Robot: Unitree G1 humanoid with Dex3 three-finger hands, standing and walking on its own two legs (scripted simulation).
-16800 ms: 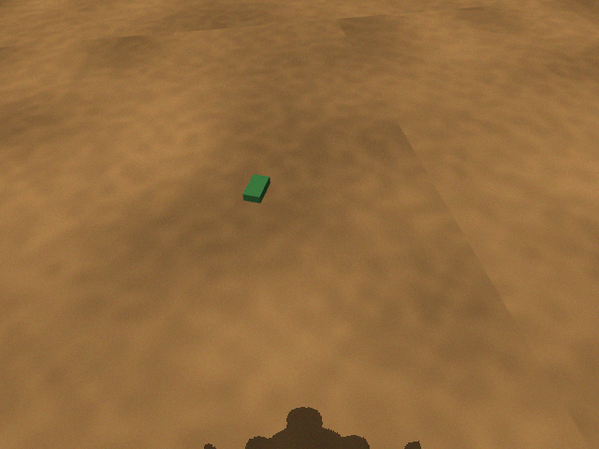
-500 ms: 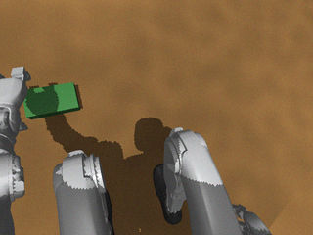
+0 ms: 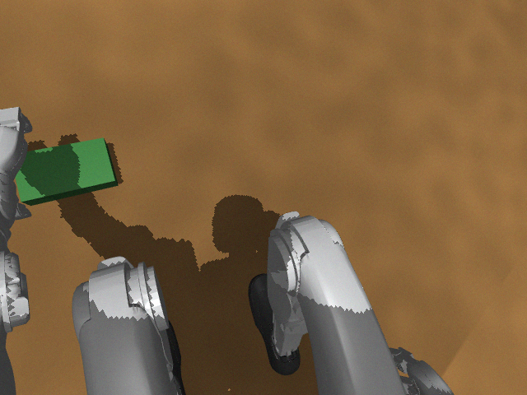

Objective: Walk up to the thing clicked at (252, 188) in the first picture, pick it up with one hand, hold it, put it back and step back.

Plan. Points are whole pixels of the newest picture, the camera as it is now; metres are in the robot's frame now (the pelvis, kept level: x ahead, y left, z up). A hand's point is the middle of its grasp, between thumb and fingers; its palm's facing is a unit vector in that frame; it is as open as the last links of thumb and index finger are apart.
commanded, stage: rise first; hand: left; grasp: from above
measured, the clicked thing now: (67, 171) +0.50 +0.25 -0.30
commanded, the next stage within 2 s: approach in 0.58 s
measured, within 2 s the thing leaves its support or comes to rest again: neither
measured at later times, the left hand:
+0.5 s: hand (3, 180) +0.46 +0.30 -0.18, palm faces -0.46 -0.07 -0.88, open 14.0 cm
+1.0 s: hand (41, 149) +0.50 +0.25 -0.17, palm faces -0.41 -0.06 -0.91, open 14.0 cm
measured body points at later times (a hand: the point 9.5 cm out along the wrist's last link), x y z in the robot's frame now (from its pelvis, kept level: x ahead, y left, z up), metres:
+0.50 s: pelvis +0.00 +0.00 +0.00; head +0.24 +0.08 +0.37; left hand +0.48 +0.30 -0.13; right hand +0.05 -0.27 -0.09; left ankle +0.07 +0.12 -0.29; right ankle +0.10 -0.11 -0.29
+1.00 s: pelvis +0.00 +0.00 +0.00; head +0.25 +0.08 +0.37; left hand +0.52 +0.25 -0.12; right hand +0.03 -0.27 -0.08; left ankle +0.07 +0.12 -0.29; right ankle +0.10 -0.11 -0.29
